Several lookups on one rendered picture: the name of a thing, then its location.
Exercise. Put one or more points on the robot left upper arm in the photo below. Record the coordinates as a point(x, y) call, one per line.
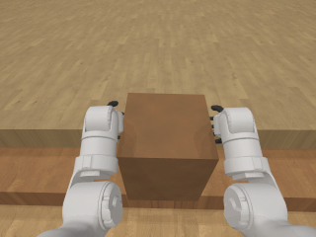
point(90, 209)

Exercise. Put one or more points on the right robot hand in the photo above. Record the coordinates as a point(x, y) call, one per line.
point(219, 109)

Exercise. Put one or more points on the left robot forearm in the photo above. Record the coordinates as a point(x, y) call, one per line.
point(98, 152)

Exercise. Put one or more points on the carton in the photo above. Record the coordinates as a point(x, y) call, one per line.
point(167, 149)

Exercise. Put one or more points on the right robot forearm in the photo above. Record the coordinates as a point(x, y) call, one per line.
point(244, 159)

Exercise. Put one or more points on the robot right upper arm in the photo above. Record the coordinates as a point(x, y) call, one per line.
point(258, 210)

